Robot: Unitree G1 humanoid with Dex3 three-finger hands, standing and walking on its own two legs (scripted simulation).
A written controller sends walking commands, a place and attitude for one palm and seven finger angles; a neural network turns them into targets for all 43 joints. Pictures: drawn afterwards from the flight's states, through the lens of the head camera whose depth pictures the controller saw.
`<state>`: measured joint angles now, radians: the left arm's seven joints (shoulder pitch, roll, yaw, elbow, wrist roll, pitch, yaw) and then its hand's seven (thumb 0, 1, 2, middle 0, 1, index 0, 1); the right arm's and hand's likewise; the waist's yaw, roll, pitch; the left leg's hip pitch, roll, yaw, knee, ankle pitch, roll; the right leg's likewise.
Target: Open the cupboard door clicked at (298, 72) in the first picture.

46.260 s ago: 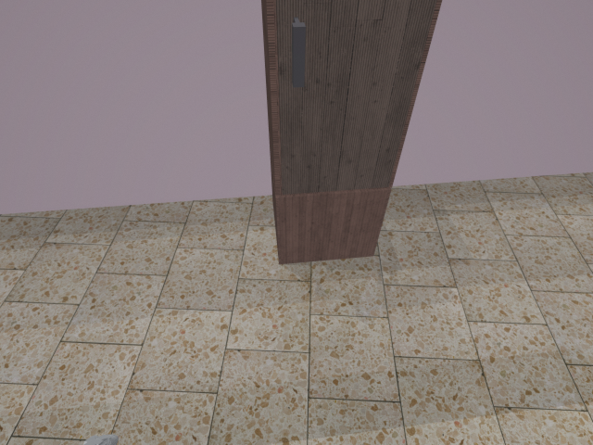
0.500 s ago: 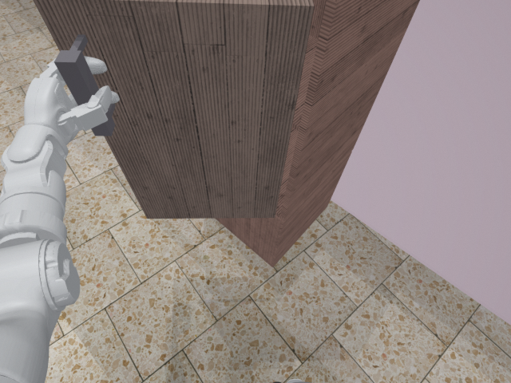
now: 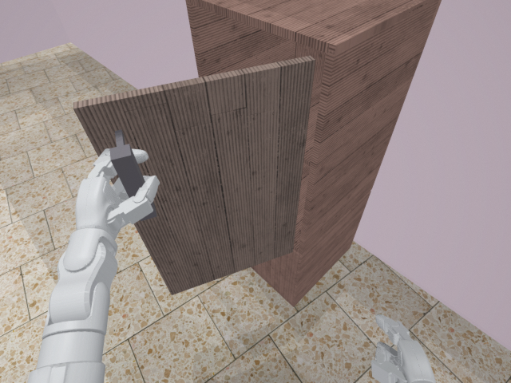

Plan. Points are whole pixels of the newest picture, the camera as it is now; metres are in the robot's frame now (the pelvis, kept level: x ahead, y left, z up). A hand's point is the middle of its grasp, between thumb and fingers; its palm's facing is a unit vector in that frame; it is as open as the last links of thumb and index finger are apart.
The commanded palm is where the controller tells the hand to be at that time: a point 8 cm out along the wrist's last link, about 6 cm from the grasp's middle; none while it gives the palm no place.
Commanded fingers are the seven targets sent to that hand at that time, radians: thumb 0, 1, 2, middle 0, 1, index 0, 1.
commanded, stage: pull the door open along its arc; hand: left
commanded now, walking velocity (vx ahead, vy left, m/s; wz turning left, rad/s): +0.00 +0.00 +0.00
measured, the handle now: (134, 175) +0.40 +0.21 +0.14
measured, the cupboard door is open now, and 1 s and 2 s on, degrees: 67 94 93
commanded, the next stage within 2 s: open thumb and fingers to let go in 0.48 s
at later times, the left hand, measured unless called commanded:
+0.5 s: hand (198, 249) +0.26 +0.08 +0.14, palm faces +0.37 -0.93 +0.02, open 6.7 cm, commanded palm +0.19 +0.12 +0.14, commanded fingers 0.00 0.90 0.90 -0.40 -1.35 -0.40 -1.35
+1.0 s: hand (212, 254) +0.25 +0.07 +0.15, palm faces +0.37 -0.93 +0.00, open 10.7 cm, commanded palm +0.21 +0.11 +0.14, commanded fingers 0.00 -0.50 0.30 -0.30 -1.20 -0.30 -1.20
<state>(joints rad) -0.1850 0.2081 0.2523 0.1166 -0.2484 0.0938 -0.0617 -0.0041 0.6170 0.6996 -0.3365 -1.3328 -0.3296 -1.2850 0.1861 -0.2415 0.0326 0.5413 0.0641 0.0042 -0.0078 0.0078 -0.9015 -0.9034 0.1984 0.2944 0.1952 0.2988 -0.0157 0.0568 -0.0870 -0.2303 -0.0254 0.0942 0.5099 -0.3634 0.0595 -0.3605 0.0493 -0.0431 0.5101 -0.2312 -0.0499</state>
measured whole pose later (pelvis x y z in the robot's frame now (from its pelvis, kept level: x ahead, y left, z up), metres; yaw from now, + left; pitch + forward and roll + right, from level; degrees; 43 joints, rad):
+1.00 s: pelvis -0.04 -0.04 +0.01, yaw +5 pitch -5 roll +0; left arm -0.04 -0.06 -0.18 -0.12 -0.04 0.24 0.46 0.01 0.00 0.51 -0.35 -1.25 -0.33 -1.26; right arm 0.09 -0.17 0.06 0.65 0.00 0.08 -0.03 0.01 -0.90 -0.90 0.20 0.29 0.20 0.30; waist 0.04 0.08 0.00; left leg -0.10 -0.02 0.00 0.46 -0.28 0.02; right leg -0.17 0.05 -0.14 0.40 -0.15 -0.10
